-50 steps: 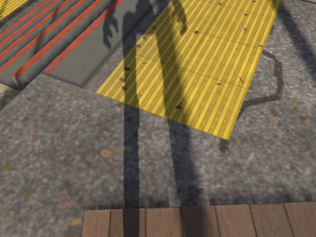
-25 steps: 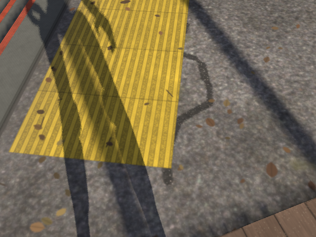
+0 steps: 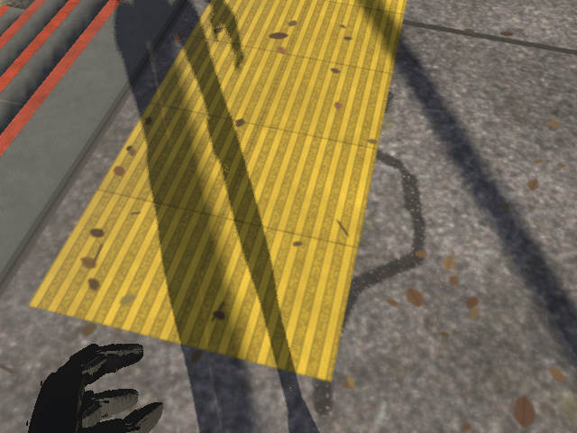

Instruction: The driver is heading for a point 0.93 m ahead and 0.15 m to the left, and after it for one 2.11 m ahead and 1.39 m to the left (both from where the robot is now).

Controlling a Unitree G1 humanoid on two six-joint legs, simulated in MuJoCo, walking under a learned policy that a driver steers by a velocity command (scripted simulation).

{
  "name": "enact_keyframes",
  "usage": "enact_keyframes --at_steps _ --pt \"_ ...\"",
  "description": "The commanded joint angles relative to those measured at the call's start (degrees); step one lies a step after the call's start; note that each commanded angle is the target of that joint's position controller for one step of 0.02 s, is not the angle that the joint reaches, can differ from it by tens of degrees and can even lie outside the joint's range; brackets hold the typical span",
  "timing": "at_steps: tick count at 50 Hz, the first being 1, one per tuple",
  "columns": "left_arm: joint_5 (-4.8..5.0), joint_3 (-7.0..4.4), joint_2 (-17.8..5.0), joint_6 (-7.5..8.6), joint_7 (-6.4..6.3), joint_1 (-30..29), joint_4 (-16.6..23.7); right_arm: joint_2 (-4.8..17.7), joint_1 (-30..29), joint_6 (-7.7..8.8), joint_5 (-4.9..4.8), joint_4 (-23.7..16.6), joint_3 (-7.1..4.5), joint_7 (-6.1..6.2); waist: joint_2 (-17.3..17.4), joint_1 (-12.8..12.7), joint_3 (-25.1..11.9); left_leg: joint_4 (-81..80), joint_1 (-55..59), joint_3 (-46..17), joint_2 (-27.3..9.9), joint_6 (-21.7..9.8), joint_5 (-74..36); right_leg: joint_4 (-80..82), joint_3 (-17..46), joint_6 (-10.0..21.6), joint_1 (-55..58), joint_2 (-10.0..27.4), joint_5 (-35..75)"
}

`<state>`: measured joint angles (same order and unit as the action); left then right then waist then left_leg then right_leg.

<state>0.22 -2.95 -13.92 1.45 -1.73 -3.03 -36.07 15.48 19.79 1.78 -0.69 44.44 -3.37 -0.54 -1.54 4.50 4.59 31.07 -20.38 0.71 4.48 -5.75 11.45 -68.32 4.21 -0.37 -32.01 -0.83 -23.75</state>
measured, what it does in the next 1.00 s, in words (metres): walks ahead, turning left: right foot, then left foot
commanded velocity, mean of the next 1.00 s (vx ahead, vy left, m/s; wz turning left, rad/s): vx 0.23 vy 0.00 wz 0.38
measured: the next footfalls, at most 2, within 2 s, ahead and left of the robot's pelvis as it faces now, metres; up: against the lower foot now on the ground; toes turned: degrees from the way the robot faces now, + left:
right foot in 0.30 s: +0.11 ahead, -0.15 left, +0.00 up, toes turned +17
left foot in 0.80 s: +0.18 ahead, +0.20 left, -0.01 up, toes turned +29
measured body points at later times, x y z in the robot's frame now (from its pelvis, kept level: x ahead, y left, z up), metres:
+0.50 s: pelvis +0.07 -0.05 +0.01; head +0.09 -0.06 +0.46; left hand +0.08 +0.25 -0.08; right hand +0.32 -0.26 -0.07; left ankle +0.03 +0.09 -0.65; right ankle +0.08 -0.16 -0.73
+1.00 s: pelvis +0.20 +0.10 +0.01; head +0.22 +0.14 +0.46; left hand +0.18 +0.40 -0.12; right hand +0.44 -0.07 -0.08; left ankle +0.16 +0.18 -0.73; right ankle +0.22 -0.07 -0.66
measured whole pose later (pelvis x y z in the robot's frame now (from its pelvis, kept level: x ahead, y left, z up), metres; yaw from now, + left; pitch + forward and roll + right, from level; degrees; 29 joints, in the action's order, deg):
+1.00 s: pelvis +0.20 +0.10 +0.01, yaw +24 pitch +1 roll +0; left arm 1.7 -3.4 -18.5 3.7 0.4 13.6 -45.7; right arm 13.1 10.8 5.5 1.2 39.3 -2.6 -1.6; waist -3.8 -0.4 3.0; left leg 22.9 -11.6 6.0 0.5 -9.1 -6.1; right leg -59.0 2.3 -0.1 -24.5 4.7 -18.2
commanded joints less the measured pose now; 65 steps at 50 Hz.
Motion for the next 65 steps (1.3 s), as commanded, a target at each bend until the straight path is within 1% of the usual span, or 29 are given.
enact_keyframes --at_steps 1,4,10,14,15,16,17,18,20,23,28,31,37,39,40,41,42,43,44,46,48,51,55,58,61,62,63,64,65 --pt "-0.11 -0.69 -2.7 -0.52 -0.75 -1.2 4.0 8.8 -0.8 0.22 -0.01 -5.5 -2.41 2.44 4.2 -3.2 -11.7 -11.1 15.3 -19.3 -13.2 -8.3 -24.0 14.1 1.0 -1.4 -2.1 0.0 3.1" --pt "0.4 -0.53 -2.6 -0.63 -0.46 -0.5 2.9 10.5 -2.4 -1.37 -0.02 -7.9 -3.21 3.18 6.5 -2.9 -14.4 -9.7 15.5 -19.2 -13.6 -8.2 -25.7 18.6 0.2 -2.7 1.6 -1.0 5.1" --pt "0.61 -1.19 -4.1 0.26 0.74 2.1 1.7 8.6 -7.1 -3.53 0.14 -11.9 -3.15 2.69 10.4 -2.6 -12.6 -7.4 12.3 -23.9 -13.1 -7.6 -24.8 26.0 0.0 -2.4 6.4 -1.6 5.3" --pt "0.49 -2.31 -5.7 1.67 2.1 8.8 -0.4 8.0 -11.5 -4.42 -1.37 -14.2 -2.88 2.72 10.6 -5.8 -11.9 -2.3 10.1 -26.1 -9.3 -3.7 -19.2 47.0 -0.7 0.7 16.5 -0.6 17.2" --pt "-0.28 -3.1 -8.4 1.65 2.1 10.7 -0.7 6.2 -10.6 -4.53 -0.97 -15.0 -2.36 2.74 4.6 -5.2 -12.9 4.0 4.0 -22.5 -5.1 -1.4 -2.5 49.8 5.6 3.5 23.0 6.7 20.2" --pt "-0.92 -3.93 -12.4 1.12 1.66 10.4 -0.3 4.6 -5.0 -4.2 -0.44 -14.8 -1.92 2.41 -10.6 -1.1 -11.7 15.1 -8.0 -13.9 4.0 2.1 23.3 50.0 17.5 9.9 29.1 17.7 32.2" --pt "-2.09 -4.47 -13.1 1.56 2.0 9.9 -0.4 9.1 -5.6 -3.21 0.07 -15.5 -3.19 1.96 -14.8 -1.4 -9.1 26.0 -17.7 -10.9 0.3 4.0 22.7 54.3 27.3 16.8 26.4 24.8 21.4" --pt "-1.71 -3.78 -9.5 2.1 1.86 9.3 0.5 12.9 -8.4 -2.93 -0.46 -14.4 -4.22 1.86 -7.1 -3.1 -7.5 30.2 -19.1 -11.4 -3.5 4.5 16.3 55.6 23.5 16.0 25.4 21.8 6.7" --pt "0.59 -2.8 -7.0 2.29 1.16 9.6 0.2 10.7 -9.7 -3.53 0.1 -14.0 -3.85 1.33 -5.1 -3.9 -5.4 33.7 -23.5 -9.0 -4.4 6.3 11.0 56.4 16.7 12.2 27.8 16.7 -0.2" --pt "0.06 -3.0 -8.7 2.86 0.5 15.0 -1.5 7.0 -13.1 -2.37 -0.77 -15.3 -2.36 -0.11 -3.4 -7.1 -4.1 32.2 -26.0 -5.8 -5.9 7.0 5.4 58.8 10.5 11.2 30.1 15.0 1.6" --pt "-0.54 -3.41 -11.0 4.25 0.88 19.6 -3.9 5.6 -16.4 -0.45 -0.65 -16.0 -1.6 -0.76 -4.0 -9.4 -5.0 24.5 -25.1 -4.8 -7.8 7.4 -1.4 59.8 4.5 11.8 33.8 16.3 9.6" --pt "0.02 -3.3 -11.5 4.56 1.71 20.0 -5.4 4.0 -17.4 0.29 -0.51 -15.9 -0.72 -1.17 -5.1 -9.4 -3.6 17.1 -19.8 -3.0 -8.0 6.4 -2.4 60.2 0.4 11.5 30.9 15.9 12.9" --pt "2.13 -3.99 -14.4 4.08 2.72 21.7 -8.2 4.5 -20.3 1.14 -0.85 -16.7 -0.58 -2.39 -5.6 -9.3 -0.8 3.1 -12.2 -1.6 -8.4 3.5 -1.4 56.6 -2.4 10.3 30.9 17.5 16.3" --pt "2.72 -4.05 -15.2 3.46 2.77 20.9 -8.8 5.0 -16.8 1.34 -0.72 -15.8 -0.93 -2.54 -5.4 -6.4 -2.1 -0.7 -4.0 0.4 -6.9 1.4 -1.0 51.8 -3.6 9.5 28.8 17.6 22.9" --pt "2.88 -3.82 -14.8 3.29 2.75 20.1 -8.9 6.6 -10.6 1.47 -0.53 -13.7 -1.97 -2.37 -3.3 -2.8 -5.4 -4.5 5.1 2.0 -5.0 0.0 -4.0 44.1 -6.2 8.3 27.0 15.6 30.6" --pt "3.26 -3.42 -13.6 3.1 2.77 22.9 -9.4 8.3 -7.3 1.24 0.03 -11.6 -2.91 -2.23 0.0 -2.3 -9.5 -7.2 14.9 2.8 -3.4 -0.7 -7.0 35.5 -9.3 6.2 24.0 12.4 35.7" --pt "2.45 -2.0 -10.0 3.16 2.84 22.5 -7.8 10.9 -2.1 1.56 1.38 -10.4 -4.04 -1.95 7.1 0.5 -15.8 -8.4 31.7 -8.6 -10.0 -4.1 -1.2 21.6 -12.3 1.4 8.8 7.4 28.7" --pt "1.55 -0.71 -8.4 4.06 3.09 17.8 -5.2 12.0 3.4 1.81 2.27 -9.2 -4.45 -1.47 15.2 3.8 -19.0 -12.0 39.9 -24.4 -21.1 -8.8 -3.1 5.4 -7.6 0.2 -4.2 4.2 0.5" --pt "2.37 -1.32 -10.9 4.49 3.21 14.6 -3.8 10.6 0.8 2.14 2.54 -9.5 -3.31 -1.41 12.1 3.3 -15.2 -13.8 33.7 -25.2 -23.6 -8.3 -11.6 0.6 -2.2 1.7 -6.7 4.6 -4.9" --pt "2.47 -0.83 -8.6 3.56 2.63 12.3 -3.6 7.3 -6.2 3.28 2.93 -9.7 -1.81 -1.3 5.9 -0.4 -7.9 -16.0 23.2 -14.9 -20.6 -6.6 -29.3 3.1 -0.7 2.1 -3.8 5.8 -1.0" --pt "1.14 -1.02 -7.8 2.62 1.83 20.2 -6.1 6.4 -8.9 4.91 1.66 -8.5 -1.59 -1.05 12.5 -4.6 -5.7 -17.8 16.6 -8.0 -19.0 -7.7 -43.0 7.5 -0.3 0.3 1.4 6.9 5.1" --pt "1.19 -1.37 -7.1 3.36 1.76 19.9 -7.4 4.8 -10.9 5.77 1.4 -6.8 -1.65 0.49 9.7 -5.5 -3.5 -19.5 15.4 -0.5 -15.6 -5.8 -44.2 15.0 -1.5 -0.6 0.5 4.8 14.7" --pt "0.54 -0.16 -4.3 5.07 4.44 12.6 -4.3 6.1 -9.9 4.66 1.17 -5.3 -1.86 2.69 6.8 -2.7 -5.2 -18.5 15.7 4.6 -14.2 -5.4 -37.0 34.8 -4.3 -1.0 5.1 3.2 32.1" --pt "0.6 -1.28 -7.3 4.88 6.9 14.5 -3.8 6.5 -11.1 4.85 0.52 -5.1 -2.11 3.03 6.0 -4.3 -6.0 -14.4 13.9 4.2 -15.5 -4.1 -22.4 41.0 -1.9 -0.2 10.7 3.2 38.0" --pt "-0.94 -3.11 -9.5 5.02 7.08 25.3 -6.6 4.1 -12.3 4.26 -0.31 -4.9 -1.7 3.0 0.1 -10.0 -7.8 6.1 5.9 7.3 -11.2 -1.4 -17.7 45.2 -4.7 2.5 23.5 -0.7 40.7" --pt "-1.74 -3.98 -12.2 5.44 5.78 30.0 -7.1 2.6 -11.5 3.72 0.5 -5.3 -1.17 2.46 -9.5 -11.9 -8.6 24.9 -1.8 9.5 -3.8 2.4 5.2 48.1 -0.1 6.5 30.5 3.2 60.4" --pt "-4.14 -3.29 -14.9 5.91 4.54 25.0 -3.2 -0.7 -1.5 2.84 1.37 -5.9 0.03 2.04 -17.3 -4.3 -13.4 42.0 -17.6 1.6 0.7 5.8 30.7 38.0 18.4 18.0 43.4 17.3 82.0" --pt "-2.73 -2.6 -13.0 5.21 4.07 21.8 -0.5 3.9 2.1 2.03 1.89 -4.4 -0.19 1.58 -10.9 -5.5 -20.7 48.4 -18.4 -6.1 -1.6 7.0 30.4 37.3 21.3 21.4 44.3 20.5 85.2" --pt "-1.09 -3.1 -13.0 3.92 3.81 19.2 0.6 8.2 -1.2 1.36 0.58 -6.4 -1.06 1.36 -8.5 -5.7 -23.2 49.6 -20.7 -8.1 -2.6 7.2 25.1 40.1 23.9 22.7 43.3 20.8 70.1"
Velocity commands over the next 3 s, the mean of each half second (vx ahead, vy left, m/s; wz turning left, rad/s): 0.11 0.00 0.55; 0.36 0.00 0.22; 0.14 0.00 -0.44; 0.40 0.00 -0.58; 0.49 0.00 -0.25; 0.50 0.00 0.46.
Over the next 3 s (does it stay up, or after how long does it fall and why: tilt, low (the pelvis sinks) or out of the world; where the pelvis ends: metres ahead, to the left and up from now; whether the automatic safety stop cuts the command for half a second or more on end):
stays up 1.03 0.05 -0.03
